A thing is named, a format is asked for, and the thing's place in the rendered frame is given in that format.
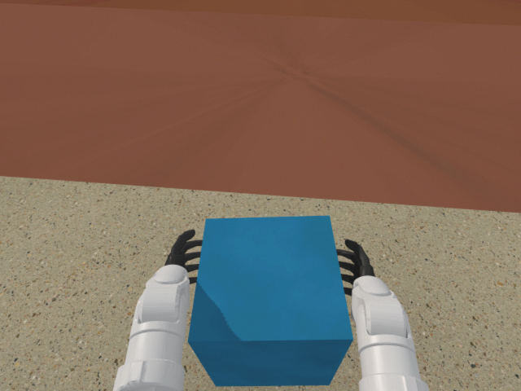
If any robot right forearm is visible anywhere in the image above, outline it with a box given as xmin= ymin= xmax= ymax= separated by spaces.
xmin=351 ymin=275 xmax=429 ymax=391

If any robot right hand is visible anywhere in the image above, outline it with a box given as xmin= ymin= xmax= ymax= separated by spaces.
xmin=336 ymin=239 xmax=375 ymax=296

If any robot left hand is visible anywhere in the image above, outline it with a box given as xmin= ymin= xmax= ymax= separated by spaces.
xmin=164 ymin=230 xmax=203 ymax=284

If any robot left forearm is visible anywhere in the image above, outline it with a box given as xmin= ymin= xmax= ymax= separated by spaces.
xmin=113 ymin=265 xmax=190 ymax=391

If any carton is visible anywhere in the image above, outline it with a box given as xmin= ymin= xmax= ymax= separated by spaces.
xmin=188 ymin=216 xmax=353 ymax=387

